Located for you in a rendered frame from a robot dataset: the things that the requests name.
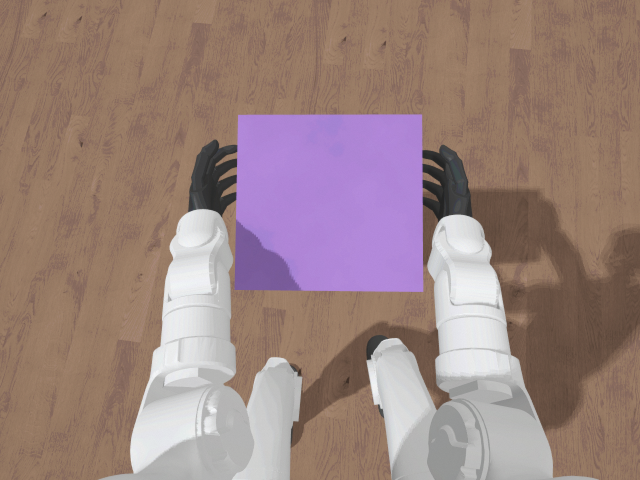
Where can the left robot hand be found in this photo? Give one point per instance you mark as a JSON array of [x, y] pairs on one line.
[[205, 190]]

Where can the robot right thigh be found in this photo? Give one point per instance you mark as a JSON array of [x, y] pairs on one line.
[[397, 385]]

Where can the left robot upper arm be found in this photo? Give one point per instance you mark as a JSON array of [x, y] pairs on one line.
[[201, 434]]

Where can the left robot forearm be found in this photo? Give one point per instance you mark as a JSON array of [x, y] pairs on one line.
[[195, 350]]

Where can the carton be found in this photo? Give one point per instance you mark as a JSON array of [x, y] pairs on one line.
[[329, 203]]

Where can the right robot upper arm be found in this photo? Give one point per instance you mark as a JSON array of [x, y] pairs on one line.
[[472, 440]]

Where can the right robot hand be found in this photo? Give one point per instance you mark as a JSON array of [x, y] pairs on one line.
[[453, 195]]

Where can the right robot forearm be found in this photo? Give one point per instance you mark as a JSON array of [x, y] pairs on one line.
[[475, 361]]

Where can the right robot foot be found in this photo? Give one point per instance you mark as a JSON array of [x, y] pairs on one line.
[[371, 346]]

